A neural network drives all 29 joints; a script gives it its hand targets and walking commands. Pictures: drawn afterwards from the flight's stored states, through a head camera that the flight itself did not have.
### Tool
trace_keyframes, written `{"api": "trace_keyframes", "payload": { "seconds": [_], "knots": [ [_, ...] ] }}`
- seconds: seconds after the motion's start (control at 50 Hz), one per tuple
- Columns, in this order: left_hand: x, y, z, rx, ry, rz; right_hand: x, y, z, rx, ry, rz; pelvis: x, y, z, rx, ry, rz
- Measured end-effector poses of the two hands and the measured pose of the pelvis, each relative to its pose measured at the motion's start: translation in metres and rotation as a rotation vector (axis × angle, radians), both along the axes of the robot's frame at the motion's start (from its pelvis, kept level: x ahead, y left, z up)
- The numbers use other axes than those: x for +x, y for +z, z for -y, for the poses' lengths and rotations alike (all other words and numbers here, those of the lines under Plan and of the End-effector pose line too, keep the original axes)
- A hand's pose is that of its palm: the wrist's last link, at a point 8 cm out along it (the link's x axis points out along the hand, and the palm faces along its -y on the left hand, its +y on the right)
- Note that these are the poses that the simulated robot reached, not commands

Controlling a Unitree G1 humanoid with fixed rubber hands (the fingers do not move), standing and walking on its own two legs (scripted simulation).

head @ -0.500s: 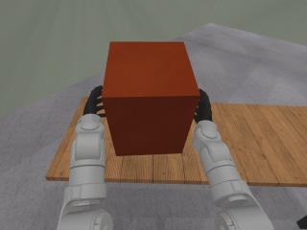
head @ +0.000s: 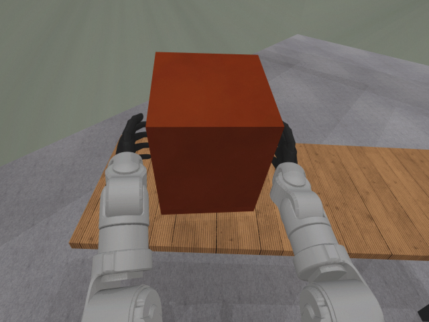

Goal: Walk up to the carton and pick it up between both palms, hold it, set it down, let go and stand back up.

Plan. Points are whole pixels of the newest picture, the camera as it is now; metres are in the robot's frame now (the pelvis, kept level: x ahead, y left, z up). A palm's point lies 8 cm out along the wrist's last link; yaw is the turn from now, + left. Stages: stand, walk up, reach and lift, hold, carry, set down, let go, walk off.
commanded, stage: hold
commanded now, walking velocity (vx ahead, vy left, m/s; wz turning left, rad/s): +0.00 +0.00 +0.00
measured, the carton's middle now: (208, 137) +0.44 +0.00 +0.16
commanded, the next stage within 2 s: none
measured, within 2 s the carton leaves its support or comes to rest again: neither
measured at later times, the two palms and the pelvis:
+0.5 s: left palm (126, 157) +0.36 +0.15 +0.17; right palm (281, 163) +0.36 -0.13 +0.16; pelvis +0.01 +0.00 +0.00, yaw +1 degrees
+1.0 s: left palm (128, 159) +0.36 +0.15 +0.17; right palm (283, 165) +0.36 -0.14 +0.15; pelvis +0.00 +0.00 +0.00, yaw +0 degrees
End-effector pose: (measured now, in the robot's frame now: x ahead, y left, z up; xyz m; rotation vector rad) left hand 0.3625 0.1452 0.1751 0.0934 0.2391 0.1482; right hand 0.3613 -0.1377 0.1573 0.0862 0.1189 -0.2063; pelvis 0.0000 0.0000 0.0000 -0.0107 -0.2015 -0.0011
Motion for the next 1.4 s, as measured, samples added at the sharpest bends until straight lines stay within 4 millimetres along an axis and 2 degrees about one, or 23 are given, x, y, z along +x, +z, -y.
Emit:
{"api": "trace_keyframes", "payload": {
  "seconds": [0.46,0.72,1.14,1.4],
  "knots": [
    [0.0,-0.0025,-0.0039,0.006,0.001,0.014,0.0005,-0.0018,-0.004,0.0,-0.002,0.015,0.0091,0.0,0.0023,-0.006,0.014,0.01],
    [-0.0031,-0.0037,-0.0072,0.004,-0.002,0.01,-0.0009,-0.0029,-0.0067,-0.01,0.003,0.013,0.006,0.0001,-0.0016,-0.004,0.01,0.014],
    [-0.0009,-0.0032,0.0006,0.01,-0.004,0.011,0.0002,-0.0035,0.0005,-0.004,-0.007,0.018,0.0049,0.0002,0.0015,-0.003,0.006,0.004],
    [-0.0019,-0.0051,-0.0059,0.003,0.004,0.009,0.0002,-0.0021,-0.0055,-0.012,0.005,0.019,0.0063,0.0003,0.0031,-0.004,0.015,0.012]
  ]
}}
